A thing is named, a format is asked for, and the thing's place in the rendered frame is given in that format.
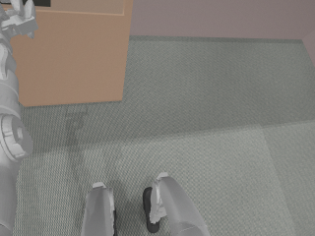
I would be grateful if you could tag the left robot thigh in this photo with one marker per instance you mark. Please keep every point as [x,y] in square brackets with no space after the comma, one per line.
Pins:
[98,210]

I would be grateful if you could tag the cabinet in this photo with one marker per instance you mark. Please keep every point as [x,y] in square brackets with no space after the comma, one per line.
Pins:
[74,57]

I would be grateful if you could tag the right robot foot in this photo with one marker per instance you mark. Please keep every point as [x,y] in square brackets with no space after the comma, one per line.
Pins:
[152,227]

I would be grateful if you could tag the left robot hand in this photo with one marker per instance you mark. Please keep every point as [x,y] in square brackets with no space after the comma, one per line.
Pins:
[20,19]

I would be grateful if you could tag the left robot forearm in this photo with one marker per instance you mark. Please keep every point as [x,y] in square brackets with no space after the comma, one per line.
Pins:
[9,83]

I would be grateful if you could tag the drawer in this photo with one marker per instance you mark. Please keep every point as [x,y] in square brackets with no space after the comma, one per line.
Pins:
[85,6]

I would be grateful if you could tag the robot left upper arm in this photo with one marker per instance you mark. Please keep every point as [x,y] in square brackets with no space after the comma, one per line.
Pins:
[15,145]

